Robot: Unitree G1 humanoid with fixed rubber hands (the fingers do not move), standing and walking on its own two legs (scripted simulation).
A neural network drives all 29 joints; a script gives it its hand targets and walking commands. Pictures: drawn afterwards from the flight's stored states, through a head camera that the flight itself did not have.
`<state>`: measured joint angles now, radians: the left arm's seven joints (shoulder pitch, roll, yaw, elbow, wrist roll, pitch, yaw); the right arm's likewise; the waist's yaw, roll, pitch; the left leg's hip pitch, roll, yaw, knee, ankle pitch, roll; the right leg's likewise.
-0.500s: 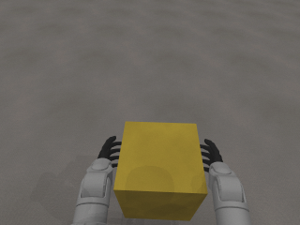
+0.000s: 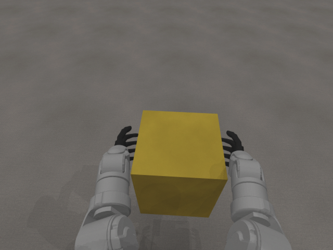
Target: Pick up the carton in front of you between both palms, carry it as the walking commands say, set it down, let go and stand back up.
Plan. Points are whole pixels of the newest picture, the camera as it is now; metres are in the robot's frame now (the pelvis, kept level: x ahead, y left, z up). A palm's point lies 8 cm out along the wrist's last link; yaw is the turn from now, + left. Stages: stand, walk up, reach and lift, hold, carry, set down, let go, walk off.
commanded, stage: set down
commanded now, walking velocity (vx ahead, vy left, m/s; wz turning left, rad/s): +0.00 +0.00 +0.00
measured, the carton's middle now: (177, 166) +0.36 +0.00 -0.03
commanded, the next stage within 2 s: none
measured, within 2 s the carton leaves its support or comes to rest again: rests again in 1.96 s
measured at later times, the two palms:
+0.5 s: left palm (136, 176) +0.41 +0.14 -0.18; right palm (217, 178) +0.42 -0.15 -0.18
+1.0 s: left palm (141, 185) +0.45 +0.14 -0.32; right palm (209, 184) +0.47 -0.16 -0.32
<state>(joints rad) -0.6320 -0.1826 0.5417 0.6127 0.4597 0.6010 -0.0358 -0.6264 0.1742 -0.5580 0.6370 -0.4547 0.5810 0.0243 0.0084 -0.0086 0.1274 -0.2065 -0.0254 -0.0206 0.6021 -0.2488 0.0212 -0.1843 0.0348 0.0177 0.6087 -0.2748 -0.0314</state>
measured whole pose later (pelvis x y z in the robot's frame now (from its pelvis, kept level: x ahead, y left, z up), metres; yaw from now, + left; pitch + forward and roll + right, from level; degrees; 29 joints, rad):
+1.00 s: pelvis -0.01 +0.00 -0.23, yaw -1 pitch +45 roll +1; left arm -0.91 -0.07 0.46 0.60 0.19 0.24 0.08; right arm -0.98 -0.04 -0.38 0.72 -0.17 0.23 -0.05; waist 0.02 -0.01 -0.12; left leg -1.91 -0.05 -0.02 1.62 -0.50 -0.01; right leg -1.90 0.07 0.01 1.65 -0.53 -0.02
